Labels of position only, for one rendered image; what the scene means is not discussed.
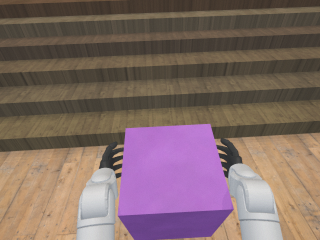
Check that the right robot forearm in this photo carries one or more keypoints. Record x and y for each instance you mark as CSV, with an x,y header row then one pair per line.
x,y
256,206

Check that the right robot hand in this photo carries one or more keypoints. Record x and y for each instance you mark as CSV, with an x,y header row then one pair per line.
x,y
231,157

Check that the carton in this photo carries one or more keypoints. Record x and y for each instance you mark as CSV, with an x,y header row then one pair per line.
x,y
172,183

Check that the left robot hand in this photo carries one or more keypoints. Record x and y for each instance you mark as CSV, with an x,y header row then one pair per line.
x,y
108,160

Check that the left robot forearm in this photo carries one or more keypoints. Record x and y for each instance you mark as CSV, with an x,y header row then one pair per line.
x,y
97,207

